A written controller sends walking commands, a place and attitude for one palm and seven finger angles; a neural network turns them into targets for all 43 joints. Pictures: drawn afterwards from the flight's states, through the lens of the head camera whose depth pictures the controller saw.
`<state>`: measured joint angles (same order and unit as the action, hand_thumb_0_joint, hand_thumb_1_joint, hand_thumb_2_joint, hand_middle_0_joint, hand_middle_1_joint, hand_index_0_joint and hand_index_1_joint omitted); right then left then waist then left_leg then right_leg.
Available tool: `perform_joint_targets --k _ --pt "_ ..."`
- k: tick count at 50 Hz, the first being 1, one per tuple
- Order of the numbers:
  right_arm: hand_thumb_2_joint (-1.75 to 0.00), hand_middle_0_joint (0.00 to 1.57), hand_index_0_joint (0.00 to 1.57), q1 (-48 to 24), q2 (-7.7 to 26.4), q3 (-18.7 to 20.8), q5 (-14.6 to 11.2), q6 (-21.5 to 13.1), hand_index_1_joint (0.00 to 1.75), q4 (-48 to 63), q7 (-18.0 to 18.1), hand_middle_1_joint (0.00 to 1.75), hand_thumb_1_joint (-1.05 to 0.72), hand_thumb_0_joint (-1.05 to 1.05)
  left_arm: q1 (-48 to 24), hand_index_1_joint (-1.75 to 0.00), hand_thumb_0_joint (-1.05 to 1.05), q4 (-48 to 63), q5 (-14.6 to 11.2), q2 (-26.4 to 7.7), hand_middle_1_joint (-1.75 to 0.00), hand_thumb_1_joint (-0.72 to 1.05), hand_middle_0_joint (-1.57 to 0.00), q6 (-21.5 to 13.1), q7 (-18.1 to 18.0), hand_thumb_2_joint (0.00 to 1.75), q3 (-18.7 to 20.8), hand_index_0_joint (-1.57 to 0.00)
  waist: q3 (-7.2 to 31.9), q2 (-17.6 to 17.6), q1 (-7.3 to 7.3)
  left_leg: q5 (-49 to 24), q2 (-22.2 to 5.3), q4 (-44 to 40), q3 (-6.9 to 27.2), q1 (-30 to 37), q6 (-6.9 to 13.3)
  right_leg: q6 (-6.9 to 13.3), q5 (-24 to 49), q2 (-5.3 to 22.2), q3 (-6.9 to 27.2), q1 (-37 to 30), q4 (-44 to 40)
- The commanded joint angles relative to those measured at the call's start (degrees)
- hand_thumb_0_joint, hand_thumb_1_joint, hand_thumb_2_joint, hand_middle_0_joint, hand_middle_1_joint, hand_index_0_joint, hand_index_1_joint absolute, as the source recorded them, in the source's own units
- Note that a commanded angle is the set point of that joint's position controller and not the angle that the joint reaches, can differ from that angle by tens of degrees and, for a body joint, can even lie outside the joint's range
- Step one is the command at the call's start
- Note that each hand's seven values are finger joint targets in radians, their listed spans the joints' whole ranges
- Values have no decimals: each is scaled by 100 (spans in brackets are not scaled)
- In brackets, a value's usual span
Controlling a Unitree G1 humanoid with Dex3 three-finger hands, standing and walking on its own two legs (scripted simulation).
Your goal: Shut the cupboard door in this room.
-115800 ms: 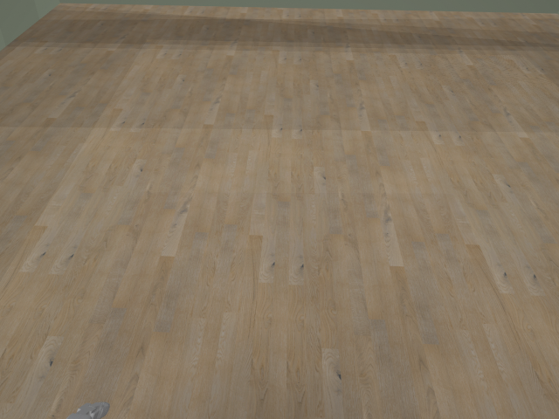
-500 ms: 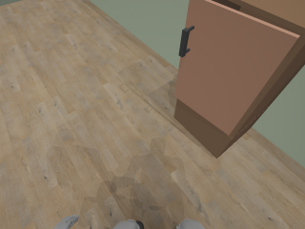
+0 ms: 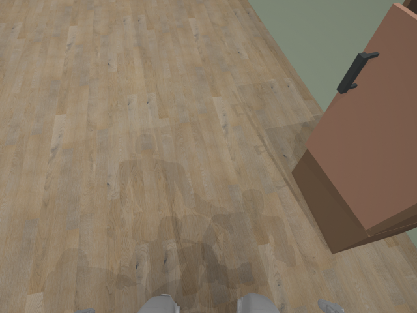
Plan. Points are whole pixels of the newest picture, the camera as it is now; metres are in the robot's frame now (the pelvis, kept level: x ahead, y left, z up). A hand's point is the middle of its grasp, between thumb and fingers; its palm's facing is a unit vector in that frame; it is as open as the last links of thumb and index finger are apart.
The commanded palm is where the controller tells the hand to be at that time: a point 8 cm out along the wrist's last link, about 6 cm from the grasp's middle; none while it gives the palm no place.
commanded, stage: walk to a spot facing it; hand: left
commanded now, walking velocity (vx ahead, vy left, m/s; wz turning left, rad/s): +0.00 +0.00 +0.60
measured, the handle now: (357, 72) +0.74 -0.40 +0.00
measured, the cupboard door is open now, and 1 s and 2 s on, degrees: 6 6 6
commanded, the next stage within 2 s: turn to face it in 1.74 s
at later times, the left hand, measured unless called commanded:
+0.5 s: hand out of the picture -0.01 +0.18 -0.17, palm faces +0.37 -0.90 -0.23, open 7.4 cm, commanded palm none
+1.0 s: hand out of the picture +0.01 +0.15 -0.14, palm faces +0.63 -0.74 -0.24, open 7.4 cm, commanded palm none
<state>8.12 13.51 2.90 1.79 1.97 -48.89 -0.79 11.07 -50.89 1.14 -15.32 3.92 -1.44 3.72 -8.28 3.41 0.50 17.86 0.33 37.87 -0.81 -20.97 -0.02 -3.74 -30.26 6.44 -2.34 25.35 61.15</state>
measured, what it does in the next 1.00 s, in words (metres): walks ahead, turning left: right foot, then left foot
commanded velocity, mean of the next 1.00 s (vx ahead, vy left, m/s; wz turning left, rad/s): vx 0.17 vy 0.00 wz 0.60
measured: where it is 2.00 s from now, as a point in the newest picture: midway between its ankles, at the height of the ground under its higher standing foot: (151, 260)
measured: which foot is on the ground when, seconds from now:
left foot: down 0.00-0.16, up 0.18-0.46, down 0.48-0.76, up 0.78-1.00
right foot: up 0.00-0.14, down 0.16-0.48, up 0.50-0.76, down 0.78-1.00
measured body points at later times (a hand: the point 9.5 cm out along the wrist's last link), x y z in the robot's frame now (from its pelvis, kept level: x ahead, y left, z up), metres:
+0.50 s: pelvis +0.01 -0.03 +0.00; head +0.05 +0.00 +0.44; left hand -0.02 +0.23 -0.15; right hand +0.19 -0.23 -0.13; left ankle -0.05 +0.08 -0.72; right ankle +0.02 -0.15 -0.71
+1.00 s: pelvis +0.11 -0.02 +0.02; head +0.14 +0.00 +0.47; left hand -0.02 +0.19 -0.12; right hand +0.31 -0.18 -0.13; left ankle +0.04 +0.11 -0.63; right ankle +0.13 -0.14 -0.72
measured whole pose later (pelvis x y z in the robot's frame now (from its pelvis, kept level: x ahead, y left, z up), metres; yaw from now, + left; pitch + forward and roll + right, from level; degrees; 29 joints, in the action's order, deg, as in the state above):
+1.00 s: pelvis +0.11 -0.02 +0.02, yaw +40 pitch +1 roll +1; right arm 11.8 13.5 4.4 1.8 3.0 -53.5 -3.1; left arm 17.7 -53.7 1.7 -10.1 -2.7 -0.5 3.0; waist -4.0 0.0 1.7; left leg 15.9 -3.5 62.7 -2.7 -33.5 -0.5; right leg -0.9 -17.8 6.8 -14.5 5.9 23.7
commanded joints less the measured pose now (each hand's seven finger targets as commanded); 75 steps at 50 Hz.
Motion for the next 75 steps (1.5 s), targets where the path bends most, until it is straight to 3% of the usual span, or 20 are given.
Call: perform_joint_targets --k 1,6,8,13,21,22,24,28,36,37,38,40,45,53,57,58,59,60,65,75 --pt "-90 20 20 197 1228 326 24 -47 30 271 182 30 -90 0 -89 -30 0 649 -19 -383 -30 90 -20 -210 66 90 133 -20 1240 -1400 147 -2242 -1314 -1413 1636 1046 951 23 224 -210 142 214 -492" --pt "-90 20 20 -313 1019 324 -48 47 30 425 133 30 -90 0 979 -30 0 406 8 -461 -30 90 -20 -315 62 90 212 -20 1127 -801 -367 -619 -646 -806 1472 -542 484 109 1473 -427 -32 -1843 -3197" --pt "-90 20 20 -200 483 295 -81 59 30 571 45 30 -90 0 888 -30 0 535 114 -1251 -30 90 -20 -398 -13 90 316 -20 853 1461 -398 1711 470 2187 385 -1520 -154 1127 1213 2043 2640 -1596 -4818" --pt "-90 20 20 -16 352 251 -76 126 30 279 -86 30 -90 0 25 -30 0 693 100 -621 -30 90 -20 -422 -86 90 199 -20 775 854 91 937 -115 2907 174 -989 -244 1133 3483 1229 377 -1285 -3865" --pt "-90 20 20 -52 257 157 -105 10 30 302 -93 30 -90 0 628 -30 0 389 69 -892 -30 90 -20 -373 -31 90 344 -20 1110 685 -157 287 13 -452 -466 245 -105 798 4367 1354 -354 -2010 -2893" --pt "-90 20 20 221 441 197 -88 -36 30 207 -87 30 -90 0 595 -30 0 394 18 -835 -30 90 -20 -354 -14 90 346 -20 1248 329 23 -555 -90 -1239 -312 1026 -41 545 4041 1258 -570 -1564 -2330" --pt "-90 20 20 913 1488 434 1 -59 30 93 6 30 -90 0 282 -30 0 827 -14 -227 -30 90 -20 -311 43 90 150 -20 1406 -2259 422 -3412 -2330 -1704 2476 2369 1216 -52 -904 104 -662 918 -343" --pt "-90 20 20 640 1089 284 34 -148 30 73 159 30 -90 0 -490 -30 0 816 20 -350 -30 90 -20 -312 147 90 204 -20 768 -1649 316 -724 -1594 -1966 2066 1440 1099 34 350 69 151 1250 294" --pt "-90 20 20 125 1112 301 8 -162 30 122 110 30 -90 0 513 -30 0 410 31 -321 -30 90 -20 -443 325 90 211 -20 735 -1174 -273 1318 -865 -1654 1649 -195 758 28 1162 -598 -461 -1443 -2653" --pt "-90 20 20 -35 919 272 -36 -168 30 181 99 30 -90 0 1048 -30 0 257 54 -535 -30 90 -20 -497 297 90 289 -20 776 -567 -568 1669 -438 -897 1348 -1148 563 81 981 -395 -167 -2597 -3326" --pt "-90 20 20 22 454 171 -113 -206 30 303 70 30 -90 0 1677 -30 0 146 137 -1050 -30 90 -20 -591 201 90 399 -20 1059 1161 -860 1898 300 976 449 -2274 189 492 -575 1133 1640 -3566 -4529" --pt "-90 20 20 -95 535 241 -20 -181 30 437 12 30 -90 0 1368 -30 0 242 47 -1107 -30 90 -20 -560 78 90 366 -20 610 1243 -544 1510 -65 3284 621 -2495 100 1115 -1923 2329 3280 -2345 -5471" --pt "-90 20 20 86 201 189 -34 -100 30 30 -208 30 -90 0 553 -30 0 208 60 -356 -30 90 -20 -777 67 90 176 -20 383 584 4 -226 -508 3026 130 -1839 -95 787 1619 1305 32 -1765 -4998" --pt "-90 20 20 -853 17 23 -26 -184 30 335 -329 30 -90 0 1394 -30 0 -255 68 -518 -30 90 -20 -822 53 90 202 -20 370 468 -346 -231 -408 605 -598 -1650 102 755 4113 1510 -1063 -3043 -4410" --pt "-90 20 20 243 359 138 15 -267 30 123 -239 30 -90 0 1077 -30 0 -202 26 -817 -30 90 -20 -784 79 90 274 -20 938 427 320 -145 205 -266 -1062 642 440 599 5417 1477 -1602 -2351 -2673" --pt "-90 20 20 1100 731 242 35 -287 30 -87 -175 30 -90 0 1006 -30 0 -132 4 -764 -30 90 -20 -765 121 90 274 -20 1479 -121 769 -361 40 -716 -687 2138 557 423 4485 1287 -1628 -1487 -1260" --pt "-90 20 20 1728 1615 468 97 -322 30 -208 -92 30 -90 0 1102 -30 0 126 -59 -401 -30 90 -20 -720 233 90 235 -20 2031 -1897 952 -486 -1749 -1152 2167 3581 1258 59 562 311 -1450 612 798" --pt "-90 20 20 2158 1911 483 -31 -310 30 -283 2 30 -90 0 298 -30 0 569 -30 -412 -30 90 -20 -698 229 90 125 -20 2077 -1464 1111 -1214 -2446 -1778 3297 3717 1577 93 -352 57 -460 1562 1600" --pt "-90 20 20 484 897 159 -10 -483 30 38 149 30 -90 0 574 -30 0 167 87 -168 -30 90 -20 -559 254 90 199 -20 935 -1176 118 168 -1581 -2305 1675 885 1077 122 969 408 216 918 895" --pt "-90 20 20 721 777 216 -26 -496 30 -270 87 30 -90 0 -323 -30 0 610 58 -137 -30 90 -20 -512 318 90 146 -20 571 -901 44 -720 -1129 -2304 1188 719 1102 -39 1922 -118 -105 207 -1898"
